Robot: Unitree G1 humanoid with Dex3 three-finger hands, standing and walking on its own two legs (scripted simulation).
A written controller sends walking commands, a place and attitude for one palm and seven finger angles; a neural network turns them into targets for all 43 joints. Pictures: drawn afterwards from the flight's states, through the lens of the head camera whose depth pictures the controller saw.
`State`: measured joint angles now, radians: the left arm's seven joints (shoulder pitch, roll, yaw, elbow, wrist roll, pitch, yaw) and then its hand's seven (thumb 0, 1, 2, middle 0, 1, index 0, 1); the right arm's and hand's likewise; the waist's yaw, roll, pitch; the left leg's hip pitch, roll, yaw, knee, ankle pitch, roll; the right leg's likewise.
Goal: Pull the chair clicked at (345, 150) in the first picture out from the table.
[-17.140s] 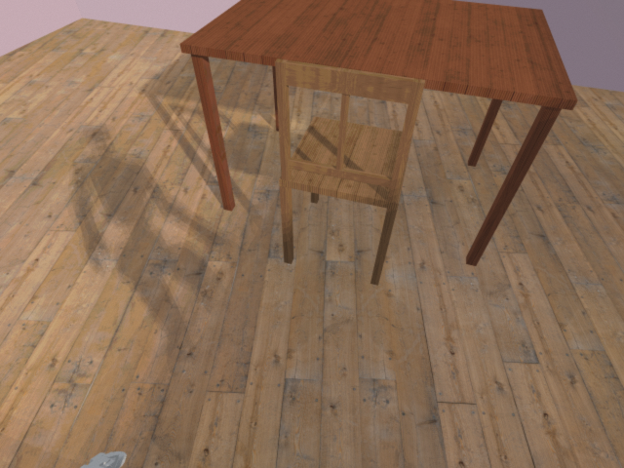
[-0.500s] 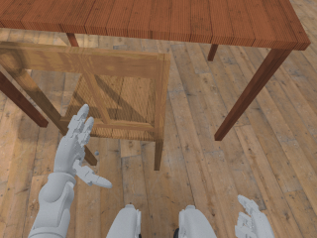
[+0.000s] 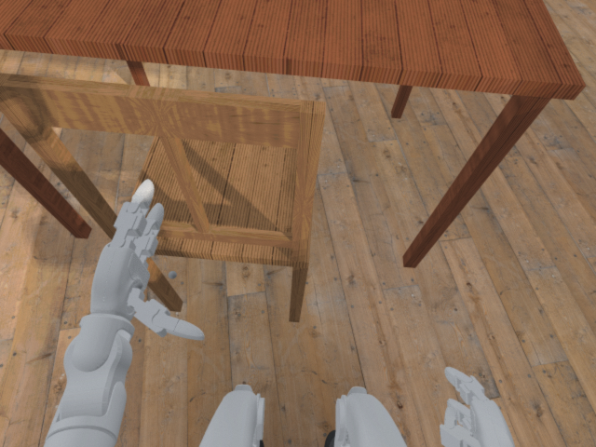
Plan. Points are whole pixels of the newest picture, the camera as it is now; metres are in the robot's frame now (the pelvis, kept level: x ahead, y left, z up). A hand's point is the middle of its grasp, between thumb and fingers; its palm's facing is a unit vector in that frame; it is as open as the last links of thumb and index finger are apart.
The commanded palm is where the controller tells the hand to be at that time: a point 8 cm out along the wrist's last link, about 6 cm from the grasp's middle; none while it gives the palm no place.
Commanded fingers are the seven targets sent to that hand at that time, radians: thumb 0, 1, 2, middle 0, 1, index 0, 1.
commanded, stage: aim the fingers beside a spindle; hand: left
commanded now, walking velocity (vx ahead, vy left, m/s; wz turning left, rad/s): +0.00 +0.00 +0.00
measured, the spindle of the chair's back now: (189, 189) +0.48 +0.19 +0.00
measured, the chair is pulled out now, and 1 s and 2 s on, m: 0.00 0.00 0.00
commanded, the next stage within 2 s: push the fingers through the gap in 1.22 s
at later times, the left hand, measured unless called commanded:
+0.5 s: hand (184, 279) +0.32 +0.16 +0.02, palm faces -0.11 -0.99 +0.00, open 17.0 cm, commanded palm +0.31 +0.22 +0.03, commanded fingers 0.00 -0.50 0.30 -0.06 -0.08 -0.06 -0.08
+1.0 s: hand (182, 271) +0.33 +0.16 +0.03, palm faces -0.06 -1.00 -0.03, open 16.9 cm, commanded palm +0.31 +0.22 +0.03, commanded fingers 0.00 -0.50 0.30 -0.06 -0.08 -0.06 -0.08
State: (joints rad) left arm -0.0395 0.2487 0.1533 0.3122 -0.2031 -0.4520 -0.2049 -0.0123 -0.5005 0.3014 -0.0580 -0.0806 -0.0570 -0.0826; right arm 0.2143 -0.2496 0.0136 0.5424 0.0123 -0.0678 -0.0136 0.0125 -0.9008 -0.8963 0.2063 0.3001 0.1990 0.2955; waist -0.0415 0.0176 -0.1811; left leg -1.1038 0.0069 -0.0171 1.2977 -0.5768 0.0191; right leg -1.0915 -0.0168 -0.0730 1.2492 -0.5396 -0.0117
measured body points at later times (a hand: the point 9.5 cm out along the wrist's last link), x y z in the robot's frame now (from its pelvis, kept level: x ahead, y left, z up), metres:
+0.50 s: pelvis +0.00 +0.01 +0.00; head +0.11 +0.02 +0.44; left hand +0.32 +0.22 +0.02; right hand +0.16 -0.25 -0.10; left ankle +0.02 +0.11 -0.62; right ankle +0.03 -0.12 -0.62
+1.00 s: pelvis +0.00 +0.00 +0.00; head +0.11 +0.02 +0.44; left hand +0.33 +0.22 +0.03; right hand +0.16 -0.24 -0.10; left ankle +0.02 +0.11 -0.62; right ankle +0.03 -0.12 -0.62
